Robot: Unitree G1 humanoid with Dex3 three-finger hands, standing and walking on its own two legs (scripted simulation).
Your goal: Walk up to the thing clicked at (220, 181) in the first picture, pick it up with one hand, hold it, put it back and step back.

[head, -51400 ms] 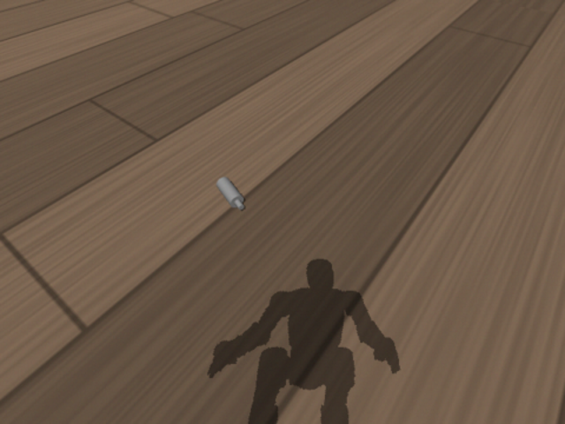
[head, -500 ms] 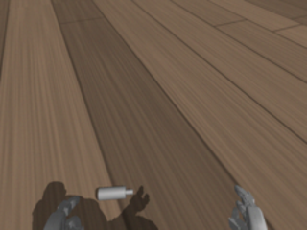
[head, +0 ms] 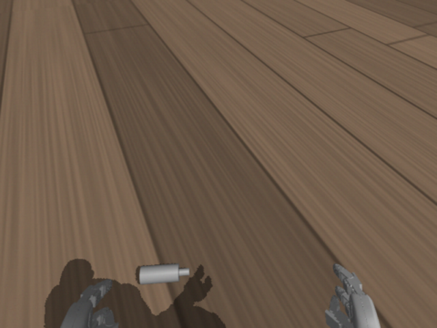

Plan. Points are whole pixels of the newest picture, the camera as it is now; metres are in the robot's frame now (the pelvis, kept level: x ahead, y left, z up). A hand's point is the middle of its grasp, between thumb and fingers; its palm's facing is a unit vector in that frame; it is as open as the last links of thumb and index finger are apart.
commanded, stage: home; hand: left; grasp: from above
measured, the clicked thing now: (165, 273) +0.48 +0.21 -0.68
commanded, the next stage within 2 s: stand in 0.02 s
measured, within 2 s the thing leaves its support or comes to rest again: neither
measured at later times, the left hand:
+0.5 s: hand out of the picture +0.08 +0.24 -0.11, palm faces +0.05 -0.94 -0.33, open 7.4 cm
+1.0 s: hand out of the picture +0.02 +0.24 -0.10, palm faces +0.05 -0.94 -0.33, open 7.4 cm
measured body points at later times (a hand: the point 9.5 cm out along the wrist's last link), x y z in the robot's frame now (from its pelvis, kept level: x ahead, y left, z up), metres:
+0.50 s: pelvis -0.01 +0.00 +0.04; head +0.00 +0.01 +0.49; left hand +0.07 +0.29 -0.09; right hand +0.09 -0.29 -0.08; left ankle +0.01 +0.12 -0.68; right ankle +0.01 -0.15 -0.68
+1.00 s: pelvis -0.02 +0.00 +0.06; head -0.03 +0.00 +0.51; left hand +0.02 +0.28 -0.08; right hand +0.05 -0.28 -0.08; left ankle +0.01 +0.12 -0.68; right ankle +0.01 -0.15 -0.68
